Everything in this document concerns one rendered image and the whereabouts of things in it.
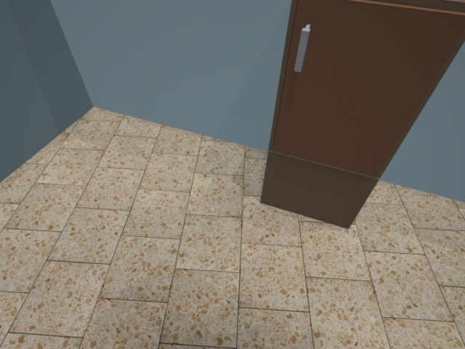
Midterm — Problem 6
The handle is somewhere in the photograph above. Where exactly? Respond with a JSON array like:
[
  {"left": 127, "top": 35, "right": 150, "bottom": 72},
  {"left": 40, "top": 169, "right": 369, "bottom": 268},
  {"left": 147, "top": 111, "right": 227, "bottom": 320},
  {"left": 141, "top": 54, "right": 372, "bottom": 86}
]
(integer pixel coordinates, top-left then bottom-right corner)
[{"left": 294, "top": 25, "right": 310, "bottom": 73}]

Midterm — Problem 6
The cupboard door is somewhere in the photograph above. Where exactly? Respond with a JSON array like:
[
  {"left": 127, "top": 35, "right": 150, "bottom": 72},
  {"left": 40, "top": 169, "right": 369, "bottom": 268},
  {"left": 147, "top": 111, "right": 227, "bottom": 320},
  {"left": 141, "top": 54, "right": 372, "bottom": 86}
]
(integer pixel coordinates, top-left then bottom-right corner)
[{"left": 273, "top": 0, "right": 465, "bottom": 176}]

